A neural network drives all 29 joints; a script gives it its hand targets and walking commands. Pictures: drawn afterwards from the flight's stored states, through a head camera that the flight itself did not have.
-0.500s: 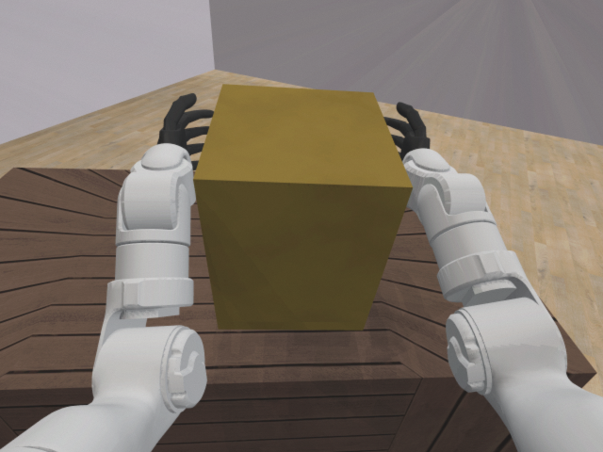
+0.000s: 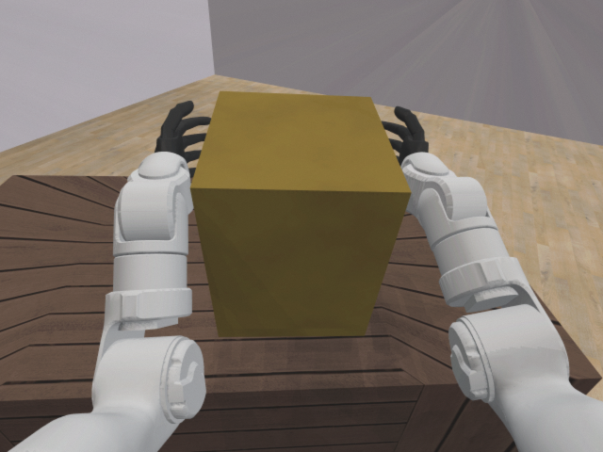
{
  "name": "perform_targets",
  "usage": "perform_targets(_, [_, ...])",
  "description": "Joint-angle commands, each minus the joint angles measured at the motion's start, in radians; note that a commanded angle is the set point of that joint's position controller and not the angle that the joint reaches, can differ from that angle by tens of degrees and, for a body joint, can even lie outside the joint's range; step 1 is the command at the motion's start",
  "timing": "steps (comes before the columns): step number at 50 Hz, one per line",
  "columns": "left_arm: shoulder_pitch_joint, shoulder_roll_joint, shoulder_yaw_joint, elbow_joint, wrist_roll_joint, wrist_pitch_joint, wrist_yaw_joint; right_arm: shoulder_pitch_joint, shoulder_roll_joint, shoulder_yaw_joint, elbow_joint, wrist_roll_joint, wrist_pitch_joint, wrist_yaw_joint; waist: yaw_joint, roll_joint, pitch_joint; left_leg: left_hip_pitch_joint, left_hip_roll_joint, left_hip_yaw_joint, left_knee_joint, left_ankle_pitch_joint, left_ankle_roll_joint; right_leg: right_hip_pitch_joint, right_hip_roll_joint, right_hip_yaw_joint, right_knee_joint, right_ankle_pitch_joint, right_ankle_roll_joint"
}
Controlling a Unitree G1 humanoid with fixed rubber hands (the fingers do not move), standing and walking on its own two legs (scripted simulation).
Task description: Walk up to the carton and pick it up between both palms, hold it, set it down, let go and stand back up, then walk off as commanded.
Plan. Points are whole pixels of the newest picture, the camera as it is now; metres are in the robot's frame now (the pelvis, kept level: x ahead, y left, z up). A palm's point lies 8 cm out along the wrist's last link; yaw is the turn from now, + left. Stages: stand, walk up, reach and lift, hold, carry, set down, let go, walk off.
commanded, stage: hold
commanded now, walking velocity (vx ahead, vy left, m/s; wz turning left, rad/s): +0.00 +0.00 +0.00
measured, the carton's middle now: (294, 217) +0.36 +0.00 +0.19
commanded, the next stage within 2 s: none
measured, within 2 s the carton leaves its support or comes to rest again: neither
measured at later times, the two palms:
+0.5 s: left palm (167, 158) +0.35 +0.15 +0.28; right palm (411, 159) +0.36 -0.15 +0.28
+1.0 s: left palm (173, 160) +0.36 +0.14 +0.27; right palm (412, 161) +0.37 -0.15 +0.27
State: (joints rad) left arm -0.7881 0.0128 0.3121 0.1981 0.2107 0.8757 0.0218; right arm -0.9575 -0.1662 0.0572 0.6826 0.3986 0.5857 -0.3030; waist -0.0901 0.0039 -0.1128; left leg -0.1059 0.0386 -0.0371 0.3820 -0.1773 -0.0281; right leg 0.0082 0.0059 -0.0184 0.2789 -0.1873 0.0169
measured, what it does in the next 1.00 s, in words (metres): stands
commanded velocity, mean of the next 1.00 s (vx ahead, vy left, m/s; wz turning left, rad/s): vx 0.00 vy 0.00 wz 0.00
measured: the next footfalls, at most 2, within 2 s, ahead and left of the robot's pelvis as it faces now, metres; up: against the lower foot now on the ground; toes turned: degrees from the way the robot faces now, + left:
none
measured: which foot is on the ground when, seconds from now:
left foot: down 0.00-1.00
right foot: down 0.00-1.00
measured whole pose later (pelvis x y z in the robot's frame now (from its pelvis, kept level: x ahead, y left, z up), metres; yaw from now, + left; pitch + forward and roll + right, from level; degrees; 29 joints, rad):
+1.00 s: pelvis +0.00 +0.00 +0.00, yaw +0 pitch -5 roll -1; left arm -0.82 0.02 0.32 0.25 0.20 0.87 0.02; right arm -0.98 -0.18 0.06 0.71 0.41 0.60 -0.31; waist -0.08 0.01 -0.13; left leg -0.12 0.03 -0.05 0.38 -0.17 -0.03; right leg -0.01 0.01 0.00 0.28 -0.19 0.01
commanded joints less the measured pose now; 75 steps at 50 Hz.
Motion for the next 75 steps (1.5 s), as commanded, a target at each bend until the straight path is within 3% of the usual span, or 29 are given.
perform_targets(1, [-0.793,-0.578,-0.475,-0.136,-0.153,-0.090,-0.129,-0.788,0.728,0.272,-0.425,0.150,-0.024,0.113,-0.004,0.025,-0.375,0.144,-0.092,0.035,-0.003,0.310,-0.026,0.045,0.092,-0.004,-0.001,0.292,0.071])
perform_targets(12, [-0.827,-0.570,-0.440,-0.065,-0.145,-0.093,-0.132,-0.832,0.737,0.238,-0.368,0.127,-0.022,0.121,0.009,0.009,-0.347,0.103,-0.087,0.038,-0.029,0.187,-0.008,-0.002,0.085,0.000,-0.013,0.173,0.068])
perform_targets(21, [-0.872,-0.585,-0.432,-0.016,-0.152,-0.104,-0.125,-0.854,0.721,0.198,-0.295,0.117,-0.026,0.131,0.003,0.037,-0.354,0.088,-0.081,0.033,-0.040,0.130,-0.014,-0.030,0.082,0.003,-0.017,0.113,0.058])
perform_targets(33, [-0.875,-0.606,-0.445,-0.027,-0.167,-0.113,-0.113,-0.860,0.711,0.203,-0.305,0.138,-0.031,0.134,0.002,0.050,-0.391,0.114,-0.080,0.023,-0.023,0.206,-0.027,-0.019,0.088,0.001,-0.012,0.171,0.055])
perform_targets(48, [-0.825,-0.589,-0.456,-0.091,-0.165,-0.099,-0.120,-0.819,0.720,0.254,-0.395,0.169,-0.013,0.115,0.003,0.024,-0.398,0.143,-0.090,0.028,-0.001,0.308,-0.027,0.027,0.092,0.003,-0.001,0.298,0.072])
perform_targets(75, [-0.893,-0.597,-0.424,0.021,-0.165,-0.113,-0.114,-0.879,0.716,0.189,-0.283,0.136,-0.017,0.133,0.010,0.037,-0.377,0.093,-0.078,0.023,-0.035,0.145,-0.017,-0.044,0.084,0.010,-0.017,0.128,0.057])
